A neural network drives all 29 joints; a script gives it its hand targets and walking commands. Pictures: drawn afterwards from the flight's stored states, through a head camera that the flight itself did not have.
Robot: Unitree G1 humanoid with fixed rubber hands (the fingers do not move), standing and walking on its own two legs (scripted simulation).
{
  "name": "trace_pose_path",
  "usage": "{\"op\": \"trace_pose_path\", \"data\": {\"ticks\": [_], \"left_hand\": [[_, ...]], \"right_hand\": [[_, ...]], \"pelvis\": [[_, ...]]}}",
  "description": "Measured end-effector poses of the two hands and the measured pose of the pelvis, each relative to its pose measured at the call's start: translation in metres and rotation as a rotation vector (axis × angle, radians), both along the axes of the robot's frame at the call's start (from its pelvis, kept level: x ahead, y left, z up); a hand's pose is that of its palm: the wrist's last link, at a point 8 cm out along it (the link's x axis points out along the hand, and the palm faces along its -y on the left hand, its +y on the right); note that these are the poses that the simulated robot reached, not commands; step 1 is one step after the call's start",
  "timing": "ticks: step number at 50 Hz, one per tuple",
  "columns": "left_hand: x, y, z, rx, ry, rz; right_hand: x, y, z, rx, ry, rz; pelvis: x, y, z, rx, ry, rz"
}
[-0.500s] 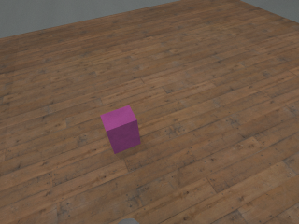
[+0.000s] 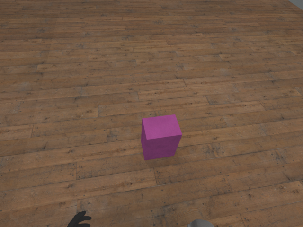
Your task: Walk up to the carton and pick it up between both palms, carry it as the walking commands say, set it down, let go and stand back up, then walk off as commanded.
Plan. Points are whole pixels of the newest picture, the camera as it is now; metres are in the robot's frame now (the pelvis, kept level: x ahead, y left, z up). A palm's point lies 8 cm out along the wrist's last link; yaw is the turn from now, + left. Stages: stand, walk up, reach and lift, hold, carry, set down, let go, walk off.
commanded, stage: walk up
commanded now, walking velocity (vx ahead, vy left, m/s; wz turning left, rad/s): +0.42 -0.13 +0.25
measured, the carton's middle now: (159, 138) +0.73 -0.05 -0.63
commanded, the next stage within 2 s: none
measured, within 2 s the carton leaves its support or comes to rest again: neither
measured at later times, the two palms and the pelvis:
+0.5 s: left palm (100, 175) +0.29 +0.19 -0.14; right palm (269, 215) +0.19 -0.34 -0.14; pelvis +0.19 -0.07 -0.02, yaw +4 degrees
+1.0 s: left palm (97, 177) +0.29 +0.20 -0.15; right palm (251, 183) +0.29 -0.31 -0.14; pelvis +0.24 -0.05 -0.02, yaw +6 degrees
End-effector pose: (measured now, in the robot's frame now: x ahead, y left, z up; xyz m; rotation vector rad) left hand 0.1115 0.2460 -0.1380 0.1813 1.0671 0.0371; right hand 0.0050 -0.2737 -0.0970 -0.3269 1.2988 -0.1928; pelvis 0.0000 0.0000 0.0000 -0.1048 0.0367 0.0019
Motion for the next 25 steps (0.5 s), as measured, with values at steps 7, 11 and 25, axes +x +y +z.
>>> {"op": "trace_pose_path", "data": {"ticks": [7, 11, 25], "left_hand": [[0.042, 0.007, 0.001, -0.01, 0.011, 0.059], [0.062, 0.005, 0.001, 0.0, 0.035, 0.083], [0.181, -0.052, -0.004, 0.08, 0.014, 0.073]], "right_hand": [[0.06, 0.001, 0.008, -0.027, -0.002, 0.039], [0.093, -0.004, 0.004, -0.027, 0.007, 0.059], [0.189, -0.064, -0.045, 0.031, 0.081, 0.042]], "pelvis": [[0.055, 0.003, 0.004, -0.008, -0.008, 0.051], [0.083, -0.003, 0.003, 0.003, 0.004, 0.073], [0.192, -0.068, -0.023, 0.095, 0.033, 0.069]]}}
